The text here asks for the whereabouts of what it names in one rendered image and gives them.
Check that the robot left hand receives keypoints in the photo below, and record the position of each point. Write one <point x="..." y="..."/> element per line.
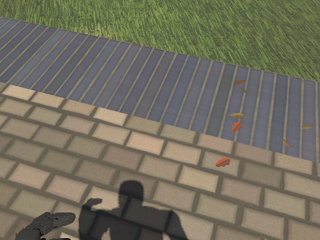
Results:
<point x="44" y="224"/>

